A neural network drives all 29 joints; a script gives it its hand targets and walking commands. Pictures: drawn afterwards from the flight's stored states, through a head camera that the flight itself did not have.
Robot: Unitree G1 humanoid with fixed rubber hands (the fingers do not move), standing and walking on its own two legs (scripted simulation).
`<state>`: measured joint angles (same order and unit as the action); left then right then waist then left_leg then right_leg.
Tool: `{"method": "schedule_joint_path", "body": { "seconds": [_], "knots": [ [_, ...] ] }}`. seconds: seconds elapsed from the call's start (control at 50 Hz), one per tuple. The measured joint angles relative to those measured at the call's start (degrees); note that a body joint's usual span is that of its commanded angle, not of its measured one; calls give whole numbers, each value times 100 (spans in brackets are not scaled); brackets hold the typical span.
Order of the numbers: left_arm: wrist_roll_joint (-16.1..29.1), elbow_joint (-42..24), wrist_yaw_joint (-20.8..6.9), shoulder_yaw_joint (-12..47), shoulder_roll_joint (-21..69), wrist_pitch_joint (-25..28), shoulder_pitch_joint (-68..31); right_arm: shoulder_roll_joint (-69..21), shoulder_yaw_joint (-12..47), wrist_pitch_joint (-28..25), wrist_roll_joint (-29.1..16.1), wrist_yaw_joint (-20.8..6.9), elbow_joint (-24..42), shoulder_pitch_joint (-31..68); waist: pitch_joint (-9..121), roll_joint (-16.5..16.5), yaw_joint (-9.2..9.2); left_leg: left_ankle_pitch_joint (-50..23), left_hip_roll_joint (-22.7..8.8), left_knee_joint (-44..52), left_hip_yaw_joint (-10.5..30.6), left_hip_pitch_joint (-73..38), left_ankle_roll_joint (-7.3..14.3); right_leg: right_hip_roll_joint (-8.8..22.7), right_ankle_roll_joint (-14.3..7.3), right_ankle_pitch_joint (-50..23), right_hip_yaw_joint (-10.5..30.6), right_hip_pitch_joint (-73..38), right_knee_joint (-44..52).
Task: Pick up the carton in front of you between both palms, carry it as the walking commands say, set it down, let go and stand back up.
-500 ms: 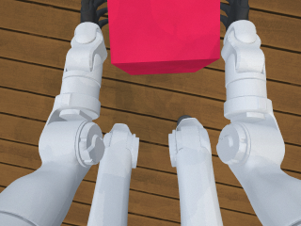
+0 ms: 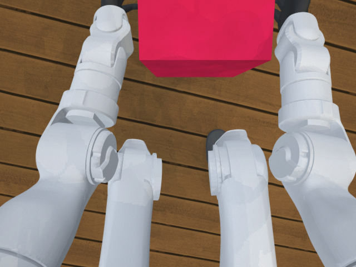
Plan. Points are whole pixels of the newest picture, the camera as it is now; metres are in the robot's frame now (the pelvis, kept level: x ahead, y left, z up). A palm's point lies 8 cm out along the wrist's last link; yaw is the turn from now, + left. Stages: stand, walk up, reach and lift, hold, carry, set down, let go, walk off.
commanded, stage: set down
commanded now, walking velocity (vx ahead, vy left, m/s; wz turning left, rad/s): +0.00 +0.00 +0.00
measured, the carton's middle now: (199, 21) +0.53 -0.09 -0.25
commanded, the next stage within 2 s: none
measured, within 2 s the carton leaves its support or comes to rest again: rests again in 0.68 s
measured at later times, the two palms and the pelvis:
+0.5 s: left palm (113, 9) +0.54 +0.06 -0.17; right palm (290, 17) +0.50 -0.24 -0.17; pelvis -0.01 +0.00 -0.01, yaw +0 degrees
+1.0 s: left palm (101, 18) +0.54 +0.10 -0.21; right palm (295, 29) +0.49 -0.28 -0.22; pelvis -0.01 -0.01 -0.02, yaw +0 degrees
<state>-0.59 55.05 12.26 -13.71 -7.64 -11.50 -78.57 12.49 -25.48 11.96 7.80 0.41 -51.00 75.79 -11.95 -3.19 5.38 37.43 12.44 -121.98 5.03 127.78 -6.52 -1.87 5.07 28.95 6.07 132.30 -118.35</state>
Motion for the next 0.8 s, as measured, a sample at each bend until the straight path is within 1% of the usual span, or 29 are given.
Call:
{"method": "schedule_joint_path", "body": {
  "seconds": [0.06, 0.14, 0.28, 0.38, 0.48, 0.56, 0.66, 0.76, 0.8],
  "knots": [
    [60, 55, -10, 56, -39, 13, -54, 38, 61, -39, -41, 3, -58, -1, -100, -32, 15, -16, -8, -27, -34, -19, 26, 30, 0, 5, 8, -31, -36],
    [14, 177, -65, 2, -29, 54, -197, 141, 122, -64, -92, -29, -103, 20, -227, -67, -14, -22, -30, -75, -60, -47, 47, 65, -14, 13, -3, -66, -90],
    [-95, 360, -262, -116, -103, 136, -344, 241, 150, -93, -41, -105, -328, 213, -357, -28, -21, -45, -91, -153, -71, -70, 55, 86, -51, -19, -47, -87, -159],
    [-270, 394, -419, -299, -84, 186, -362, 256, -8, -141, 103, -240, -444, 284, -377, -26, -42, -57, -139, -201, -64, -46, 65, 110, -87, -36, -95, -69, -190],
    [-461, 406, -582, -458, -78, 252, -373, 277, -97, -196, 152, -365, -501, 314, -407, -34, -59, -77, -183, -222, -59, -27, 79, 134, -111, -57, -136, -62, -194],
    [-493, 425, -697, -520, -107, 276, -436, 322, -154, -236, 197, -469, -605, 417, -499, -33, -67, -98, -214, -238, -63, -45, 95, 150, -130, -76, -156, -88, -201],
    [-568, 442, -833, -596, -114, 354, -464, 351, -212, -308, 237, -467, -689, 476, -548, 4, -86, -103, -266, -256, -78, -42, 103, 161, -150, -85, -171, -79, -220],
    [-516, 466, -897, -491, -126, 449, -485, 438, -208, -438, 175, -486, -830, 515, -621, 53, -112, -101, -313, -269, -103, -61, 106, 163, -152, -88, -168, -85, -243],
    [-529, 518, -896, -423, -154, 501, -505, 511, -147, -546, 146, -447, -998, 559, -696, 79, -129, -93, -334, -276, -111, -89, 104, 161, -155, -86, -169, -105, -252]
  ]
}}
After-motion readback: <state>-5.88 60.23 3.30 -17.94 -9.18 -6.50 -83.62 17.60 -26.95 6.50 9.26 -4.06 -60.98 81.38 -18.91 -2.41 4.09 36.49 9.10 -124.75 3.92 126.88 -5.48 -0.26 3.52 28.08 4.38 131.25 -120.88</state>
